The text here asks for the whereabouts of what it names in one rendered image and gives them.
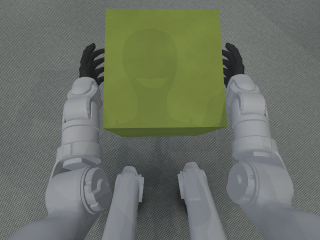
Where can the robot right thigh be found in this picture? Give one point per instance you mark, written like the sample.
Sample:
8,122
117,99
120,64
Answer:
204,221

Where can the carton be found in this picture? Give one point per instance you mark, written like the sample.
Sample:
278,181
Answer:
163,72

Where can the right robot hand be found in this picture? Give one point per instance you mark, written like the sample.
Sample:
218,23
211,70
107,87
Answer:
234,63

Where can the right robot upper arm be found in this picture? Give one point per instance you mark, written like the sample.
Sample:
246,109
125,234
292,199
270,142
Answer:
264,192

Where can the robot left forearm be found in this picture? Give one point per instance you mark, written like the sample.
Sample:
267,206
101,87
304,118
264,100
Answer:
80,141

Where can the robot left thigh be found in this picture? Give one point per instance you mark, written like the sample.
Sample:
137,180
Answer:
121,222

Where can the left robot hand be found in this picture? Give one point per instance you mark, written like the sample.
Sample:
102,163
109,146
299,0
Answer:
88,64

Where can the robot right forearm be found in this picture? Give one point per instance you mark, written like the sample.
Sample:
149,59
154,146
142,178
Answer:
252,140

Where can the robot thigh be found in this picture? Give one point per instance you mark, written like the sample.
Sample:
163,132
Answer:
121,222
204,221

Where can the left robot upper arm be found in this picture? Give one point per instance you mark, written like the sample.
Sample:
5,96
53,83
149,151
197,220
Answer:
74,201

